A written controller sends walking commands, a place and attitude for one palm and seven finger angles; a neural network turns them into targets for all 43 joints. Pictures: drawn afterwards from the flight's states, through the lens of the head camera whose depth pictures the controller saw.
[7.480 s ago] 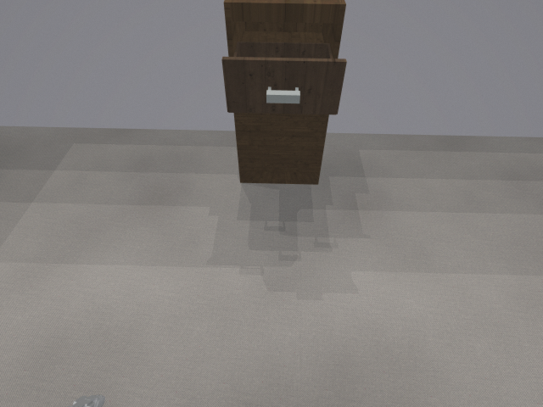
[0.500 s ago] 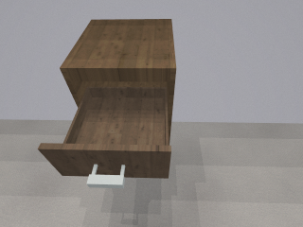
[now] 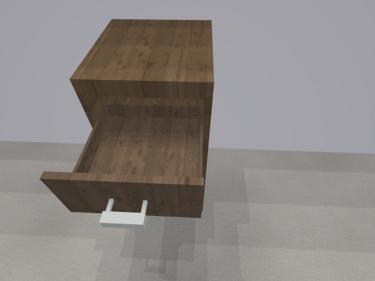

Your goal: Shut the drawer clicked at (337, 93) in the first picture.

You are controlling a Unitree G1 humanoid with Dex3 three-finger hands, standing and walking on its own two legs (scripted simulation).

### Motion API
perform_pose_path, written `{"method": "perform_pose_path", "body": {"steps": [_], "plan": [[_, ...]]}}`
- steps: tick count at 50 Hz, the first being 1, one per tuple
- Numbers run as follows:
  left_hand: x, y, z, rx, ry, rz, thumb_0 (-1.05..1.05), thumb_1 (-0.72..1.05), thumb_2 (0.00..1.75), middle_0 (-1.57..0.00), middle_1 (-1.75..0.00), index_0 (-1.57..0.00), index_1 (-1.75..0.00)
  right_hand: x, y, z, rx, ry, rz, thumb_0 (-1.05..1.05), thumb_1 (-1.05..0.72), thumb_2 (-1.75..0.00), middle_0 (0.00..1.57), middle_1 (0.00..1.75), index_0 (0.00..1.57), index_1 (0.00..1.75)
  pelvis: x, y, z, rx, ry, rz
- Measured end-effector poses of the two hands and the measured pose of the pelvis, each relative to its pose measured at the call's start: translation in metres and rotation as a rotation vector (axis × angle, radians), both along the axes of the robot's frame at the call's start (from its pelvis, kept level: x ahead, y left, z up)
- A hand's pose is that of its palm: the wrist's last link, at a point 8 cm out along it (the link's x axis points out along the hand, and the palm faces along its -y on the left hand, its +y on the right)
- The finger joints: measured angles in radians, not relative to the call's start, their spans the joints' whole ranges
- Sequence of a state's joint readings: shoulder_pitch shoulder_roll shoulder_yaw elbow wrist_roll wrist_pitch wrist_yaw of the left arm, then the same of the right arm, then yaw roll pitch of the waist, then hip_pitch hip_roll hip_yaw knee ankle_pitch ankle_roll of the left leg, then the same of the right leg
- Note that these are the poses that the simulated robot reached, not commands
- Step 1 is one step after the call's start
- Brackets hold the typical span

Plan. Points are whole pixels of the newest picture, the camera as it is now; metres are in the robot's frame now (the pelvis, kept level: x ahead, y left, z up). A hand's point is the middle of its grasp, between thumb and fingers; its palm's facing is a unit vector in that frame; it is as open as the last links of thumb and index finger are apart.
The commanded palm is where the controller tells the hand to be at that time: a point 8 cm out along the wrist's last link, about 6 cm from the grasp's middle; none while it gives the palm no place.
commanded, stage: come to a stop and stand still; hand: left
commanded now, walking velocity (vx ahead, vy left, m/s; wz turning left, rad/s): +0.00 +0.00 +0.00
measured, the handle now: (125, 211) +0.29 +0.17 -0.06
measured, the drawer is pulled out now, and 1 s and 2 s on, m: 0.30 0.30 0.29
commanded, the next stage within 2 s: look again from close up in 0.22 s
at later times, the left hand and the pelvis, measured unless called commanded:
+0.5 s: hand out of the picture +0.00 +0.18 -0.17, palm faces +0.03 -0.98 -0.20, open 7.3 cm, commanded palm none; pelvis -0.01 +0.01 +0.00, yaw +0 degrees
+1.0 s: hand out of the picture +0.00 +0.19 -0.17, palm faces +0.08 -0.98 -0.20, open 7.3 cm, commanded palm +0.08 +0.23 -0.07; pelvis -0.01 +0.02 +0.00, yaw +0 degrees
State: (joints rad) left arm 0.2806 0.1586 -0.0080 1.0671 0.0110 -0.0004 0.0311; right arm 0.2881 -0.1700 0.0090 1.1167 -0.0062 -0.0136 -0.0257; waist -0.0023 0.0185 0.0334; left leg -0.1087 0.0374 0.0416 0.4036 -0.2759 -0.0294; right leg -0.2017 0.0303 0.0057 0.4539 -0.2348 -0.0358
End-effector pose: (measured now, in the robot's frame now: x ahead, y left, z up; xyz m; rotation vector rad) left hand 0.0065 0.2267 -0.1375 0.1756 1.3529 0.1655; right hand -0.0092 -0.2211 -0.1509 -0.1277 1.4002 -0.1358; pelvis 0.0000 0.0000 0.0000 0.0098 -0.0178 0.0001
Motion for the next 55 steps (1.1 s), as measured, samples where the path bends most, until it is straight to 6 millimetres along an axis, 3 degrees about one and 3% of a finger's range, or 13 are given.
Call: {"method": "perform_pose_path", "body": {"steps": [22, 49, 51, 55], "plan": [[-0.011, 0.001, -0.004, -0.017, 0.009, 0.013, 0.0, 0.92, 0.9, -0.2, -0.3, -0.2, -0.29, -0.021, 0.017, 0.002, 0.015, 0.035, -0.015, 0.0, -0.91, -0.9, 0.2, 0.3, 0.2, 0.3, -0.005, 0.004, 0.0, -0.004, 0.003, 0.004], [-0.02, 0.007, -0.007, -0.025, 0.025, 0.018, 0.0, 0.92, 0.9, -0.2, -0.3, -0.2, -0.29, -0.017, 0.03, 0.002, 0.018, 0.023, -0.015, 0.0, -0.91, -0.9, 0.2, 0.3, 0.2, 0.3, -0.007, 0.015, -0.001, -0.01, 0.006, 0.005], [0.001, 0.018, 0.01, 0.001, -0.119, 0.098, 0.02, 0.94, 0.9, -0.2, -0.31, -0.21, -0.3, -0.006, 0.025, 0.006, -0.011, -0.067, -0.004, 0.0, -0.91, -0.9, 0.2, 0.3, 0.2, 0.3, -0.008, 0.016, -0.002, -0.008, 0.003, 0.008], [0.076, 0.031, 0.08, 0.063, -0.641, 0.109, 0.03, 0.96, 0.9, -0.22, -0.33, -0.23, -0.32, 0.041, 0.004, 0.016, -0.075, -0.364, 0.039, 0.02, -0.93, -0.9, 0.21, 0.3, 0.21, 0.3, -0.011, 0.021, -0.008, -0.006, 0.02, 0.06]]}}
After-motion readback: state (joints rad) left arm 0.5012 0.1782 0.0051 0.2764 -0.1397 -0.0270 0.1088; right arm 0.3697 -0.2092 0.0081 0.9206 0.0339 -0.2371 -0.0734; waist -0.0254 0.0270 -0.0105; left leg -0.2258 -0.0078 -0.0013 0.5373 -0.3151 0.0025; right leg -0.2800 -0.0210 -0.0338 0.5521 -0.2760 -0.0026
